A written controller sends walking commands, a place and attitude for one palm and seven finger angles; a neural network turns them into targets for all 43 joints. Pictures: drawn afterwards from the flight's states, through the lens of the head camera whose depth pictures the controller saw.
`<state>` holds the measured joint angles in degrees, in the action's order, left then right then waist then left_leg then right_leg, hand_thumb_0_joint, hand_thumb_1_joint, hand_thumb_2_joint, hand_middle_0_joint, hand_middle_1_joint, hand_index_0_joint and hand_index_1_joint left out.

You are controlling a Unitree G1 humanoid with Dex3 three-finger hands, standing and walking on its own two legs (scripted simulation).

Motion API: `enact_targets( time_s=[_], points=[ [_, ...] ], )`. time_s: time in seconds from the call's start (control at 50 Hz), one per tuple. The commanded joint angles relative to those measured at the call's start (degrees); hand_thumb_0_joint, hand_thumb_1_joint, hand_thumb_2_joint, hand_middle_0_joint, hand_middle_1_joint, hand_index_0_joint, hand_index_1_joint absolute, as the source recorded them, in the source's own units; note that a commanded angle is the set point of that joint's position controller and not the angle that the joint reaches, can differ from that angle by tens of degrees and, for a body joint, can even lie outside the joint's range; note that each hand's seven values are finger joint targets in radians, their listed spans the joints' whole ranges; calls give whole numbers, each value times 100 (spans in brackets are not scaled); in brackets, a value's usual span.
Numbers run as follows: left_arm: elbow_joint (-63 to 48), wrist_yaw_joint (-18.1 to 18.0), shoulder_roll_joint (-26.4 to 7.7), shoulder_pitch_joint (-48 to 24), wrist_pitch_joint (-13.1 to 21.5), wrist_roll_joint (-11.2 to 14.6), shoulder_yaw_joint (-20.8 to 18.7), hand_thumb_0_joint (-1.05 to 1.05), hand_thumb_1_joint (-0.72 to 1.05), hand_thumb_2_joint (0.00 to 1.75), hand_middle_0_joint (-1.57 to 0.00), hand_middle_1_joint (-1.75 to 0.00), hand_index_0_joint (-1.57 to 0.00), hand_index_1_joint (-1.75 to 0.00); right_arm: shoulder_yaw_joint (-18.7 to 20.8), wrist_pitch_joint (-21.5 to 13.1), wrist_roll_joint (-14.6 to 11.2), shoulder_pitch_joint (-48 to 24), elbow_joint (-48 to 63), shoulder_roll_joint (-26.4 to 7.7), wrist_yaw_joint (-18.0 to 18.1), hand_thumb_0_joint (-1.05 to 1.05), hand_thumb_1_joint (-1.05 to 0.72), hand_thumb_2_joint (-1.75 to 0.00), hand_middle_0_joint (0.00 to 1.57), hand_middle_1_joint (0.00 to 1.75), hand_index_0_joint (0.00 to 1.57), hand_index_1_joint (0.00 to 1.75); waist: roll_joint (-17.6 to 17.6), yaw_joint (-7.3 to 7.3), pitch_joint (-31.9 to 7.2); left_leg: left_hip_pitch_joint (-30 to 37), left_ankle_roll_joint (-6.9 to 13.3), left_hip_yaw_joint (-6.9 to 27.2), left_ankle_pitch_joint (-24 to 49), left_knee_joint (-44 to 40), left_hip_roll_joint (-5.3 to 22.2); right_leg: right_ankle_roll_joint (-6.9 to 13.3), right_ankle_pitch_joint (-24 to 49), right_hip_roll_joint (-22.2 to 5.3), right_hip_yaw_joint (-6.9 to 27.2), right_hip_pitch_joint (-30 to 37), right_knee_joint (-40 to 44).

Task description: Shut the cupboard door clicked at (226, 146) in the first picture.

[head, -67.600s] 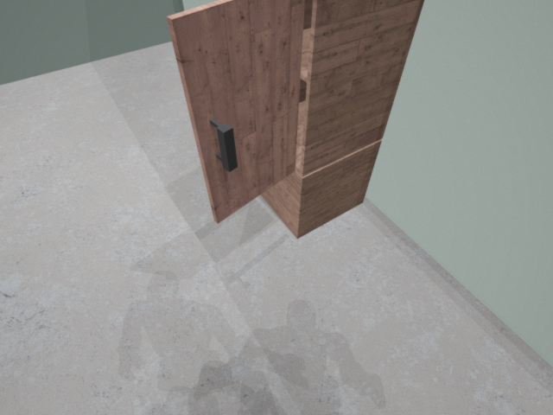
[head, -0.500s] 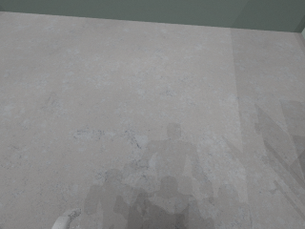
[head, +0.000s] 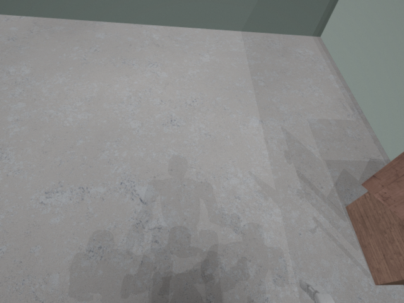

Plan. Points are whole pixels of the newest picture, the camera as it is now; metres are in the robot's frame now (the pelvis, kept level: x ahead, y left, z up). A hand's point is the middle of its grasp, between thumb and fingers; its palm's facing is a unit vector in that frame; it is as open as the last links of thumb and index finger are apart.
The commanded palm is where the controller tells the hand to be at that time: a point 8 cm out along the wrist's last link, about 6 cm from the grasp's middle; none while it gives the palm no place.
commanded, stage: turn to face it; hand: left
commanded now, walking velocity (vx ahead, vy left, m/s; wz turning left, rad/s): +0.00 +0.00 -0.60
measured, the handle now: out of the picture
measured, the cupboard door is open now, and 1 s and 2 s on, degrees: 34 34 34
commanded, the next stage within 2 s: take the last steps up to it in 1.24 s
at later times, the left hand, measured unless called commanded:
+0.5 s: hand (155, 265) +0.21 +0.12 -0.14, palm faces -0.32 -0.91 -0.28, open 7.4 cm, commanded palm none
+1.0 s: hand (156, 248) +0.25 +0.12 -0.17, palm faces -0.52 -0.83 -0.21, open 7.4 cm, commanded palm none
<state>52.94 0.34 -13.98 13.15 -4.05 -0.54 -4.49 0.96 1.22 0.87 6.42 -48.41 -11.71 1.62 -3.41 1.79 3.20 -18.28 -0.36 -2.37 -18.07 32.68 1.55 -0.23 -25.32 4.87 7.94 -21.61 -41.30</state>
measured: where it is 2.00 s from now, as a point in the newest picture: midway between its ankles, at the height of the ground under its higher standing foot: outside the picture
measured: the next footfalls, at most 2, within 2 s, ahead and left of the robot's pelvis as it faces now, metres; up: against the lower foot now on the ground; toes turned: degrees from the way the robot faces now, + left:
right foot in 0.40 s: +0.03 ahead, -0.15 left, +0.00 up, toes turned -20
left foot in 0.84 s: +0.17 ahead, +0.05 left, +0.00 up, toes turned -27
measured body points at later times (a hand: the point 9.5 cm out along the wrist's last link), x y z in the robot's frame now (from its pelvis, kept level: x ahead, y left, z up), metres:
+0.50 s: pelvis +0.02 -0.04 +0.00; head +0.06 -0.08 +0.44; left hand +0.22 +0.16 -0.12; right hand -0.03 -0.32 -0.16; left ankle +0.00 +0.11 -0.66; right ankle -0.01 -0.14 -0.73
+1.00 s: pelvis +0.07 -0.02 +0.01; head +0.13 -0.02 +0.45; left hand +0.27 +0.17 -0.15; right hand +0.02 -0.28 -0.11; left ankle +0.13 +0.07 -0.73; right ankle -0.04 -0.11 -0.64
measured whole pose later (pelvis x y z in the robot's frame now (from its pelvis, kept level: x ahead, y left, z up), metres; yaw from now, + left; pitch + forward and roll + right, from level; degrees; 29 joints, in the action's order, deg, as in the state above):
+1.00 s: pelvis +0.07 -0.02 +0.01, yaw -35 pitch +2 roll -2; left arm 52.5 1.5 -16.1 11.5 -4.8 -1.0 -5.4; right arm -0.5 0.9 1.9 10.3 -48.3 -10.9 1.9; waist -2.7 1.2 4.0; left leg -15.5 0.3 -6.6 -16.0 30.1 5.1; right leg -2.8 -27.4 1.4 0.9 -28.1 -64.5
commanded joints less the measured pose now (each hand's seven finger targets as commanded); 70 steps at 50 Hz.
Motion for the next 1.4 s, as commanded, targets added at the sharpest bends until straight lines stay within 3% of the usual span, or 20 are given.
enact_targets(
  time_s=[0.0,0.08,0.26,0.32,0.34,0.38,0.4,0.52,0.76,0.78,0.82,0.86,0.94,1.08,1.18,1.2,1.22,1.24,1.28,1.38],
  points=[
    [-585,70,-644,-70,147,-107,-219,0,90,90,-20,-30,-20,-30,282,-119,109,453,365,-1234,132,0,-90,-90,20,30,20,30,1535,-148,-542,1203,827,1447,3396,-1349,2141,-266,-536,-440,-414,-1177,-2597],
    [-567,171,-506,-162,81,-56,-175,0,90,90,-20,-30,-20,-30,269,-121,73,485,367,-1114,136,0,-90,-90,20,30,20,30,1371,-180,-599,1667,719,252,3968,-975,1710,-362,-69,-618,-773,-1271,-2639],
    [-780,233,-330,-813,106,-61,-65,0,90,90,-20,-30,-20,-30,417,-91,100,924,33,-1324,28,0,-90,-90,20,30,20,30,1721,-432,-569,1726,645,-389,3817,-672,1830,-223,117,-585,-1366,-504,-578],
    [-694,216,-458,-447,167,-55,-86,0,90,90,-20,-30,-20,-30,468,-76,74,736,44,-1415,-10,0,-90,-90,20,30,20,30,1587,-185,-660,1336,374,-601,3427,-109,1853,-55,788,-485,-1454,474,611],
    [-541,197,-634,97,224,-68,-129,0,90,90,-20,-30,-20,-30,481,-79,27,597,86,-1427,-32,0,-90,-90,20,30,20,30,1155,155,-899,940,120,-830,3082,711,1650,50,1666,-534,-1336,1365,1447],
    [-279,12,-1728,867,337,-70,-321,0,90,90,-20,-30,-20,-30,294,-23,-38,297,515,-734,-67,0,-90,-90,20,30,20,30,-1499,442,-1024,-1555,-445,-713,-2044,3361,271,1145,5556,-2761,1648,2591,1848],
    [-311,-64,-1685,794,310,-13,-300,0,90,90,-20,-30,-20,-30,269,75,-58,363,461,-886,4,0,-90,-90,20,30,20,30,-1050,360,-1018,-1614,-376,126,-1987,3813,462,1444,4800,-2887,1478,2224,2011],
    [-687,-101,-999,-432,342,-32,-110,0,90,90,-20,-30,-20,-30,280,111,16,549,118,-823,-74,0,-90,-90,20,30,20,30,-497,-233,-717,-1245,-539,157,-402,3222,479,985,3763,-1690,353,1231,2035],
    [-604,-83,-1098,-393,264,-63,-216,0,90,90,-20,-30,-20,-30,263,-31,-71,566,226,-744,-2,0,-90,-90,20,30,20,30,-557,-290,-758,135,-444,136,81,-27,2,851,3515,-1466,1315,889,1459],
    [-623,-84,-962,-451,241,-29,-191,0,90,90,-20,-30,-20,-30,283,-73,-76,782,148,-849,6,0,-90,-90,20,30,20,30,-280,-395,-830,909,-425,184,746,-853,127,560,2993,-1166,1106,416,1134],
    [-763,-17,-477,-156,200,41,-84,0,90,90,-20,-30,-20,-30,411,-128,43,1047,198,-1716,45,0,-90,-90,20,30,20,30,2204,-367,-973,1823,483,2203,2204,-1591,2431,-97,-979,-27,-350,-1043,-1014],
    [-740,39,-668,-126,172,-67,-164,0,90,90,-20,-30,-20,-30,300,-90,114,768,354,-1441,58,0,-90,-90,20,30,20,30,1273,-239,-670,905,900,1700,2108,-1580,2379,-137,-765,-389,-409,-825,-2404],
    [-552,134,-561,-211,85,-66,-167,0,90,90,-20,-30,-20,-30,220,-140,112,596,338,-1124,117,0,-90,-90,20,30,20,30,1421,-175,-479,1189,695,569,3387,-1212,1714,-307,-116,-575,-609,-1128,-2704],
    [-600,158,-316,-606,84,-55,-42,0,90,90,-20,-30,-20,-30,331,-99,101,1066,-11,-1208,59,0,-90,-90,20,30,20,30,1602,-425,-633,1538,754,-12,3492,-987,1766,-255,-42,-618,-1131,-573,-1060],
    [-419,124,-369,-148,177,-62,-20,0,90,90,-20,-30,-20,-30,398,-42,66,868,-131,-1302,-9,0,-90,-90,20,30,20,30,1435,-162,-625,779,450,-247,2528,-384,1686,-55,1064,-459,-1342,917,997],
    [-297,104,-575,252,234,-79,-69,0,90,90,-20,-30,-20,-30,401,-42,23,794,-119,-1222,-26,0,-90,-90,20,30,20,30,913,55,-803,472,146,-516,1866,212,1393,31,1945,-698,-1016,1581,1777],
    [-198,24,-1190,555,318,-150,-178,0,90,90,-20,-30,-20,-30,329,-33,-43,746,19,-764,-47,0,-90,-90,20,30,20,30,-844,178,-900,-770,-225,-934,-300,1380,639,460,3349,-2017,698,2390,2238],
    [-108,-43,-1470,738,329,-82,-203,0,90,90,-20,-30,-20,-30,247,23,-33,426,194,-677,-20,0,-90,-90,20,30,20,30,-1349,321,-757,-1310,-309,-445,-2098,2520,215,1125,4864,-2764,1442,2072,2185],
    [-194,-140,-1119,281,312,-80,-173,0,90,90,-20,-30,-20,-30,273,108,-16,473,47,-668,16,0,-90,-90,20,30,20,30,-875,53,-433,-1598,-252,228,-1527,3326,374,1285,3913,-2446,1111,1547,2322],
    [-276,-121,-690,-308,407,-51,-22,0,90,90,-20,-30,-20,-30,263,90,61,966,-340,-636,-93,0,-90,-90,20,30,20,30,-627,-326,-616,-1180,-428,11,-354,3093,378,997,2625,-1635,11,1384,2450]
  ],
)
